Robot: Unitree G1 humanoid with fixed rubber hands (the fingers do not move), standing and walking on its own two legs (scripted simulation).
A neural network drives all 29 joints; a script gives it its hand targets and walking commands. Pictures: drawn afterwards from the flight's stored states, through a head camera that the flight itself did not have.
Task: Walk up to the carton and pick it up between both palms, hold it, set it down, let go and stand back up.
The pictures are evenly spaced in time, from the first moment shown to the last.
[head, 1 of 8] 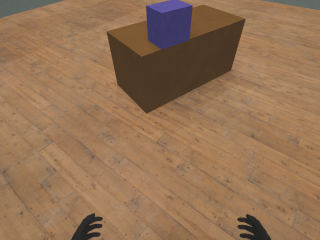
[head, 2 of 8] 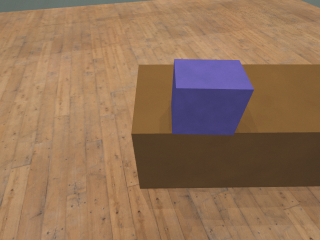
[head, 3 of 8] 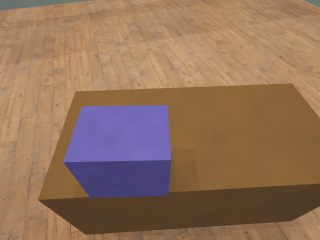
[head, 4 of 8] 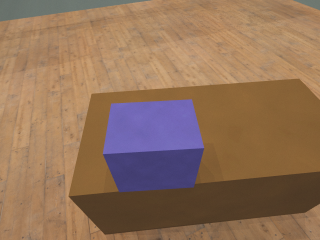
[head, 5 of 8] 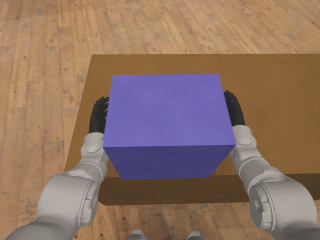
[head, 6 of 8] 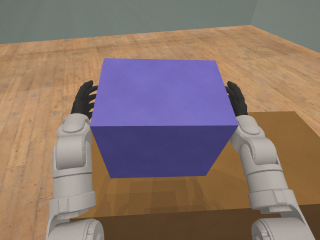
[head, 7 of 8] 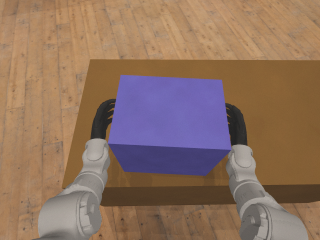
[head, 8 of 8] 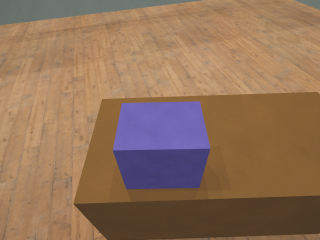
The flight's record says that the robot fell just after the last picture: no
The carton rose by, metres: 0.28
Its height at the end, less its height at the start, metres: +0.00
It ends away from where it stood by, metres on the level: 0.05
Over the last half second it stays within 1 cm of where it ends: yes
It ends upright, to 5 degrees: yes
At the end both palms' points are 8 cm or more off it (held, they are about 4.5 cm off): yes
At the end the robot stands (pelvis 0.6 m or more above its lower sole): yes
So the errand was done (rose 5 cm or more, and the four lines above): yes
